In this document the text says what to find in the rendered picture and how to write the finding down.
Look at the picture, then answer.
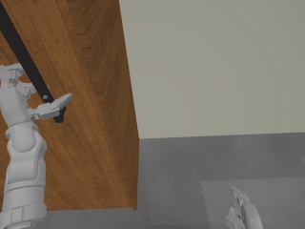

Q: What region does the handle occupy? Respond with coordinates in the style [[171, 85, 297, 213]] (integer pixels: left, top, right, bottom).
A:
[[0, 0, 67, 123]]

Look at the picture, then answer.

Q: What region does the left robot forearm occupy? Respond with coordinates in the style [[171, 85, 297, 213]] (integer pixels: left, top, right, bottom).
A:
[[0, 121, 47, 229]]

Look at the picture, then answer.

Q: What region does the robot right hand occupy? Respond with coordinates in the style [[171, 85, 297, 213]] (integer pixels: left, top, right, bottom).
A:
[[226, 187, 263, 229]]

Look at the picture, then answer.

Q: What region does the robot left hand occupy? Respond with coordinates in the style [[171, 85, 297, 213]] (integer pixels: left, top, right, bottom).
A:
[[0, 63, 72, 127]]

